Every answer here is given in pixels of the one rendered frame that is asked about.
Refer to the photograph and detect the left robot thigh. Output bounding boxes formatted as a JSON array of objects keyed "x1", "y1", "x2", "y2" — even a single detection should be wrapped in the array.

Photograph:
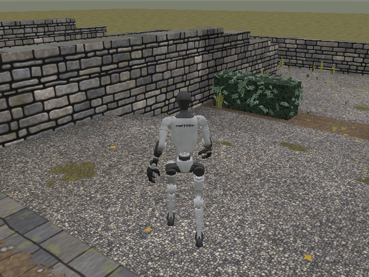
[{"x1": 165, "y1": 160, "x2": 177, "y2": 194}]

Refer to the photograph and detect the robot right upper arm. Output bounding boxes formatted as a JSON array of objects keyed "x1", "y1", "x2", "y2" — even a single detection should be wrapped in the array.
[{"x1": 196, "y1": 115, "x2": 211, "y2": 146}]

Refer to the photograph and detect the robot thigh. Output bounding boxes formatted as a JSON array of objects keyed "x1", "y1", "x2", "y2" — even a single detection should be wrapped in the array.
[
  {"x1": 193, "y1": 162, "x2": 205, "y2": 209},
  {"x1": 165, "y1": 160, "x2": 177, "y2": 194}
]

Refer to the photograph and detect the robot left forearm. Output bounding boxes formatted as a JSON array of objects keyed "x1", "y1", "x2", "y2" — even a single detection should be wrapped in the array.
[{"x1": 149, "y1": 140, "x2": 163, "y2": 169}]

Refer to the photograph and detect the robot right forearm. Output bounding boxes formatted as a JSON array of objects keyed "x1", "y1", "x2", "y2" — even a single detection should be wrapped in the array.
[{"x1": 204, "y1": 137, "x2": 212, "y2": 153}]

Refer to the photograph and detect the left robot hand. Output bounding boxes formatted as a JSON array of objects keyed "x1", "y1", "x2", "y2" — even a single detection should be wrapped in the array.
[{"x1": 147, "y1": 167, "x2": 160, "y2": 183}]

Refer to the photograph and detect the right robot thigh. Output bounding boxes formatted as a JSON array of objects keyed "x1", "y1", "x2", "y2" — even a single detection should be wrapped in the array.
[{"x1": 193, "y1": 162, "x2": 205, "y2": 209}]

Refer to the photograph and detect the right robot hand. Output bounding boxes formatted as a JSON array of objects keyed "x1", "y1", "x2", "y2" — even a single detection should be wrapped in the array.
[{"x1": 198, "y1": 149, "x2": 212, "y2": 159}]

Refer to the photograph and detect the robot left upper arm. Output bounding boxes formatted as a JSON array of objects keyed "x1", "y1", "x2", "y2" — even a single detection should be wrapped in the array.
[{"x1": 157, "y1": 116, "x2": 172, "y2": 149}]

